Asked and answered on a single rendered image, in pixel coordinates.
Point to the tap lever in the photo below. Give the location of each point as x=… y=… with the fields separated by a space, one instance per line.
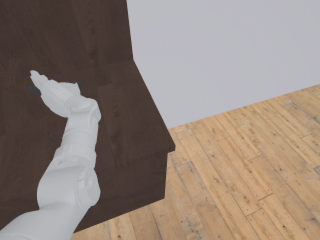
x=34 y=90

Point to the robot left upper arm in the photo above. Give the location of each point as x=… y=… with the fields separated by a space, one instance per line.
x=64 y=197

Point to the counter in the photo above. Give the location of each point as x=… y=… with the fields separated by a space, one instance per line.
x=85 y=41

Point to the robot left forearm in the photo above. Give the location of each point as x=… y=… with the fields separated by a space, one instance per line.
x=80 y=134

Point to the robot left hand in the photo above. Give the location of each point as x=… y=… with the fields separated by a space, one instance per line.
x=54 y=94

